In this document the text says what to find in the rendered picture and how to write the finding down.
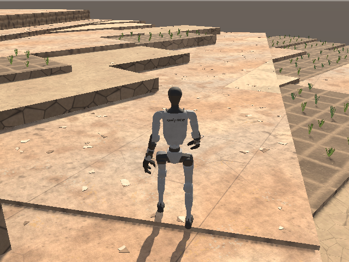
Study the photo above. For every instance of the robot foot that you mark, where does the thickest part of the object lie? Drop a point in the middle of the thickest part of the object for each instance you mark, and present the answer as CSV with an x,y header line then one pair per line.
x,y
160,207
188,223

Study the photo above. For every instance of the left robot hand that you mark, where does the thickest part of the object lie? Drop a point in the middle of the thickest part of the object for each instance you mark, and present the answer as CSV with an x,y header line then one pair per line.
x,y
146,166

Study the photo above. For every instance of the robot left upper arm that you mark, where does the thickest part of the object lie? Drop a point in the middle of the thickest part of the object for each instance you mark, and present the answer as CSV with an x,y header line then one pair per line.
x,y
156,125

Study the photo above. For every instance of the right robot foot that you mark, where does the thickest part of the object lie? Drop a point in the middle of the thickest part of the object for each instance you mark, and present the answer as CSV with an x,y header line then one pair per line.
x,y
188,223

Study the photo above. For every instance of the left robot foot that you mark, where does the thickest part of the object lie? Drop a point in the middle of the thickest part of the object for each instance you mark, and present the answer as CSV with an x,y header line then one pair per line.
x,y
160,207

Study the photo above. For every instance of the robot right forearm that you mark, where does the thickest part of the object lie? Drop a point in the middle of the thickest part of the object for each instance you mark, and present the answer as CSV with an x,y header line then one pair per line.
x,y
197,140

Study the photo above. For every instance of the robot right upper arm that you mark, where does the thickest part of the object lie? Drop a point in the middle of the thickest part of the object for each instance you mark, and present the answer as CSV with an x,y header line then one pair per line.
x,y
194,123

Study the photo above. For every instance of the right robot hand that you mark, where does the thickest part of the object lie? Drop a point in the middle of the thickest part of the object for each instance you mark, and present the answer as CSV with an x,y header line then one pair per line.
x,y
194,147

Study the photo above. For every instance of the robot left forearm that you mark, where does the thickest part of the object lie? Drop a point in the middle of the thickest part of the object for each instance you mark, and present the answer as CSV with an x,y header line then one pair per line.
x,y
150,149

